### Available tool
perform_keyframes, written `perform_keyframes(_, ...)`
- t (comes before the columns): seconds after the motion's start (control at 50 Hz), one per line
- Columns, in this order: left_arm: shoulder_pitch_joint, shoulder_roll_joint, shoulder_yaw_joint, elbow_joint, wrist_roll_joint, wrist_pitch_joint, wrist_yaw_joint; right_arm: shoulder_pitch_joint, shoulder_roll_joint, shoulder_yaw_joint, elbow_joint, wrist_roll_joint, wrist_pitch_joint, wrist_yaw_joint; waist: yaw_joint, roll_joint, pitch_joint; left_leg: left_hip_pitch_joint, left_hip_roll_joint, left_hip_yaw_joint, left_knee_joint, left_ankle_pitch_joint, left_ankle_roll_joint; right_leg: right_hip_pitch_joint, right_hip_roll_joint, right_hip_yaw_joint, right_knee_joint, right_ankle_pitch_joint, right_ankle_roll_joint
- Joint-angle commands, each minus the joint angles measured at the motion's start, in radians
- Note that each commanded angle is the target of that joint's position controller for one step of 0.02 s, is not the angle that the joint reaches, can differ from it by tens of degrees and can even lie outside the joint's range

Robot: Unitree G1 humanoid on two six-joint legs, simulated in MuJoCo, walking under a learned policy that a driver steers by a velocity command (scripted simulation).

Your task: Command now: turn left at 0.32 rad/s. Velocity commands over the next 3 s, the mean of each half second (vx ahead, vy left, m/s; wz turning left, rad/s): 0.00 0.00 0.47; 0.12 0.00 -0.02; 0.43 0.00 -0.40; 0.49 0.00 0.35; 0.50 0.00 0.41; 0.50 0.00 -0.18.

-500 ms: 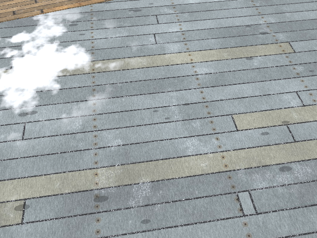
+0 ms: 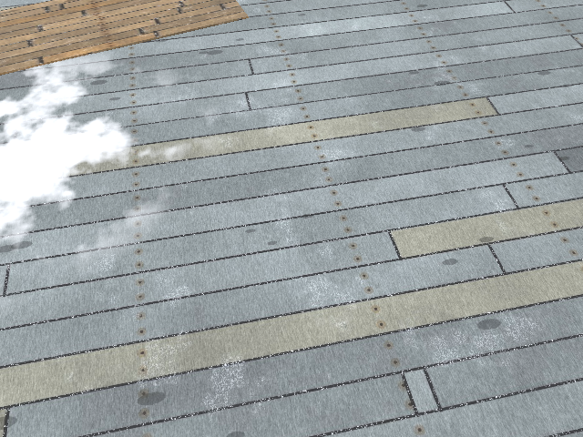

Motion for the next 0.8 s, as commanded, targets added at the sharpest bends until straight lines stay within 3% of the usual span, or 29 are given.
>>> perform_keyframes(0.02, -0.005, 0.210, 0.070, -0.048, -0.010, 0.002, 0.018, -0.025, -0.101, -0.026, -0.077, 0.002, -0.018, 0.005, 0.025, -0.115, -0.056, -0.060, -0.009, 0.029, -0.034, -0.006, 0.022, 0.131, -0.337, 0.273, -0.134, 0.348, -0.185)
perform_keyframes(0.06, -0.020, 0.209, 0.074, -0.045, -0.022, 0.011, 0.024, 0.016, -0.093, -0.025, -0.066, 0.001, -0.020, 0.015, -0.005, -0.112, -0.081, 0.016, -0.027, 0.054, -0.172, 0.111, 0.054, 0.134, -0.317, 0.214, -0.078, 0.414, -0.147)
perform_keyframes(0.08, 0.003, 0.205, 0.078, -0.035, -0.029, 0.014, 0.025, 0.021, -0.113, -0.029, -0.070, -0.005, -0.021, 0.018, -0.010, -0.086, -0.079, 0.064, -0.019, 0.019, -0.271, 0.254, 0.085, 0.109, -0.282, 0.171, -0.032, 0.343, -0.094)
perform_keyframes(0.1, 0.006, 0.178, 0.075, -0.049, -0.015, 0.009, 0.026, 0.039, -0.188, -0.047, -0.076, -0.014, -0.021, 0.011, 0.009, 0.057, -0.097, 0.151, 0.084, -0.147, -0.321, 0.496, 0.144, 0.009, -0.193, 0.074, 0.127, 0.213, -0.014)
perform_keyframes(0.12, -0.056, 0.144, 0.067, -0.091, 0.007, 0.001, 0.025, 0.028, -0.261, -0.068, -0.084, -0.008, -0.023, 0.005, 0.017, 0.246, -0.064, 0.199, 0.236, -0.395, -0.357, 0.651, 0.295, -0.190, -0.015, -0.041, 0.264, -0.047, 0.081)
perform_keyframes(0.14, -0.140, 0.151, 0.068, -0.108, 0.009, -0.002, 0.026, 0.066, -0.219, -0.058, -0.095, -0.030, -0.035, 0.005, -0.062, 0.247, -0.075, 0.255, 0.313, -0.494, -0.411, 0.711, 0.401, -0.316, 0.018, 0.052, 0.481, -0.376, 0.102)
perform_keyframes(0.16, -0.116, 0.166, 0.079, -0.102, -0.005, -0.002, 0.018, 0.061, -0.207, -0.052, -0.094, -0.039, -0.051, 0.004, -0.044, 0.163, -0.092, 0.269, 0.296, -0.451, -0.404, 0.705, 0.396, -0.350, -0.005, 0.116, 0.613, -0.389, 0.101)
perform_keyframes(0.18, -0.082, 0.160, 0.082, -0.083, -0.014, 0.002, 0.015, 0.013, -0.204, -0.055, -0.103, -0.027, -0.060, 0.002, -0.011, 0.092, -0.089, 0.277, 0.241, -0.379, -0.377, 0.703, 0.347, -0.371, -0.022, 0.133, 0.646, -0.335, 0.105)
perform_keyframes(0.2, -0.061, 0.168, 0.084, -0.077, -0.012, 0.004, 0.016, -0.027, -0.197, -0.053, -0.110, -0.008, -0.061, 0.001, 0.007, 0.062, -0.075, 0.283, 0.208, -0.338, -0.365, 0.704, 0.308, -0.391, -0.035, 0.139, 0.608, -0.275, 0.114)
perform_keyframes(0.24, -0.056, 0.151, 0.080, -0.074, -0.012, -0.001, 0.016, -0.042, -0.179, -0.048, -0.117, 0.004, -0.047, -0.009, 0.013, 0.082, -0.096, 0.276, 0.159, -0.297, -0.355, 0.741, 0.281, -0.337, -0.030, 0.121, 0.533, -0.201, 0.140)
perform_keyframes(0.32, -0.067, 0.132, 0.070, -0.079, -0.022, -0.010, 0.007, -0.025, -0.204, -0.062, -0.129, 0.001, -0.020, -0.018, -0.010, 0.116, -0.118, 0.257, 0.133, -0.312, -0.334, 0.678, 0.276, -0.241, -0.013, 0.113, 0.328, -0.153, 0.157)
perform_keyframes(0.38, -0.046, 0.151, 0.075, -0.079, -0.029, -0.015, -0.002, -0.048, -0.218, -0.069, -0.144, 0.001, -0.008, -0.012, -0.013, 0.157, -0.110, 0.179, 0.124, -0.365, -0.335, 0.597, 0.272, -0.136, 0.007, 0.110, 0.209, -0.136, 0.149)
perform_keyframes(0.42, -0.015, 0.165, 0.082, -0.075, -0.031, -0.022, -0.010, -0.073, -0.213, -0.068, -0.155, 0.007, -0.004, -0.008, -0.001, 0.175, -0.105, 0.158, 0.113, -0.413, -0.321, 0.553, 0.255, -0.085, 0.014, 0.108, 0.103, -0.101, 0.137)
perform_keyframes(0.46, 0.053, 0.167, 0.092, -0.054, -0.026, -0.033, -0.014, -0.112, -0.192, -0.061, -0.169, 0.020, 0.000, -0.012, 0.043, 0.160, -0.108, 0.103, 0.063, -0.424, -0.274, 0.431, 0.197, 0.045, 0.008, 0.094, -0.125, 0.078, 0.110)
perform_keyframes(0.48, 0.090, 0.210, 0.104, -0.050, -0.014, -0.035, -0.010, -0.080, -0.152, -0.050, -0.168, 0.008, -0.002, -0.014, 0.035, 0.084, -0.135, 0.024, 0.014, -0.373, -0.186, 0.260, 0.143, 0.158, -0.109, 0.180, -0.157, 0.149, 0.071)
perform_keyframes(0.5, 0.069, 0.299, 0.117, -0.068, 0.008, -0.029, -0.005, -0.023, -0.089, -0.032, -0.175, -0.012, -0.008, -0.013, -0.021, -0.202, -0.124, -0.163, -0.151, -0.200, 0.032, -0.094, 0.072, 0.226, -0.335, 0.446, -0.184, 0.348, -0.055)
perform_keyframes(0.52, 0.067, 0.281, 0.110, -0.075, 0.035, -0.036, -0.013, -0.022, -0.161, -0.055, -0.179, -0.017, -0.020, -0.018, -0.001, -0.259, -0.109, -0.224, -0.153, -0.175, 0.261, -0.275, 0.028, 0.132, -0.460, 0.616, -0.218, 0.370, -0.210)
perform_keyframes(0.54, 0.023, 0.232, 0.093, -0.089, 0.028, -0.045, -0.014, -0.010, -0.218, -0.075, -0.157, -0.009, -0.021, -0.019, -0.012, -0.171, -0.076, -0.226, -0.122, -0.195, 0.399, -0.217, 0.016, 0.092, -0.430, 0.554, -0.224, 0.311, -0.227)
perform_keyframes(0.56, -0.022, 0.197, 0.083, -0.088, 0.012, -0.049, -0.013, -0.005, -0.218, -0.081, -0.133, -0.006, -0.014, -0.021, -0.028, -0.131, -0.050, -0.228, -0.114, -0.190, 0.441, -0.148, 0.004, 0.070, -0.359, 0.450, -0.211, 0.252, -0.181)
perform_keyframes(0.6, -0.045, 0.166, 0.067, -0.083, -0.012, -0.049, -0.006, -0.003, -0.169, -0.070, -0.115, -0.009, -0.001, -0.026, -0.020, -0.132, -0.031, -0.229, -0.113, -0.186, 0.461, -0.052, -0.023, 0.074, -0.287, 0.348, -0.201, 0.251, -0.144)
perform_keyframes(0.64, -0.017, 0.149, 0.058, -0.067, -0.008, -0.045, 0.001, -0.026, -0.124, -0.054, -0.125, -0.003, -0.003, -0.021, -0.007, -0.151, -0.044, -0.187, -0.107, -0.147, 0.369, -0.009, -0.040, 0.092, -0.249, 0.275, -0.199, 0.296, -0.148)
perform_keyframes(0.68, -0.004, 0.122, 0.043, -0.049, -0.006, -0.044, 0.000, -0.053, -0.060, -0.025, -0.133, -0.018, -0.007, -0.017, 0.002, -0.170, -0.077, -0.087, -0.048, -0.096, 0.135, -0.007, -0.048, 0.116, -0.225, 0.254, -0.187, 0.294, -0.138)
perform_keyframes(0.7, 0.004, 0.136, 0.047, -0.043, -0.010, -0.039, -0.003, -0.073, -0.034, -0.013, -0.136, -0.023, -0.010, -0.014, 0.019, -0.193, -0.076, -0.025, -0.041, -0.062, 0.022, -0.029, -0.049, 0.105, -0.212, 0.250, -0.182, 0.292, -0.133)
perform_keyframes(0.74, 0.063, 0.196, 0.062, -0.026, -0.020, -0.025, -0.006, -0.073, -0.070, -0.022, -0.128, -0.013, -0.016, -0.010, 0.043, -0.207, -0.077, 0.045, -0.073, -0.013, -0.137, -0.013, -0.045, 0.102, -0.214, 0.297, -0.173, 0.193, -0.142)
perform_keyframes(0.78, 0.086, 0.231, 0.070, -0.018, -0.045, -0.013, -0.003, -0.018, -0.098, -0.032, -0.097, -0.005, -0.023, -0.005, 0.019, -0.184, -0.045, 0.158, -0.109, 0.034, -0.355, 0.145, 0.001, 0.023, -0.196, 0.347, -0.197, -0.094, -0.125)
perform_keyframes(0.8, 0.102, 0.228, 0.067, -0.013, -0.047, -0.015, -0.001, 0.004, -0.116, -0.036, -0.091, -0.007, -0.030, -0.006, 0.012, -0.161, -0.041, 0.240, -0.089, 0.011, -0.356, 0.145, 0.039, -0.057, -0.186, 0.373, -0.206, -0.211, -0.098)
Next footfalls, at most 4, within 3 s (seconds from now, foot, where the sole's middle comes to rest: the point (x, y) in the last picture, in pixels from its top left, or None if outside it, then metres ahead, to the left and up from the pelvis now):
0.08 left None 0.01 0.13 -0.77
0.48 right None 0.07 -0.11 -0.77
0.82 left None -0.04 0.12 -0.77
1.20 right None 0.25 -0.13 -0.77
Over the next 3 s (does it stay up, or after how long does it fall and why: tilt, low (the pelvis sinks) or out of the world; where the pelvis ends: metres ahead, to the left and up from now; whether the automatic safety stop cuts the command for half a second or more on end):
stays up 1.04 0.15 0.01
